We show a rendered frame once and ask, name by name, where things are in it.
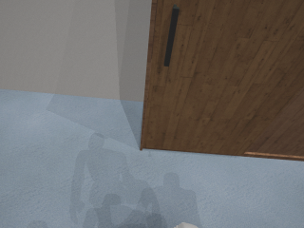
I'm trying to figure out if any handle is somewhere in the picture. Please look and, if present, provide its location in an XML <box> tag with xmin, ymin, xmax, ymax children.
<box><xmin>163</xmin><ymin>4</ymin><xmax>180</xmax><ymax>67</ymax></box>

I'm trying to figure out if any wardrobe door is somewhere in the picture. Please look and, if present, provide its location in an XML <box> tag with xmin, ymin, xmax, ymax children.
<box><xmin>142</xmin><ymin>0</ymin><xmax>304</xmax><ymax>156</ymax></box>
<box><xmin>246</xmin><ymin>87</ymin><xmax>304</xmax><ymax>157</ymax></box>

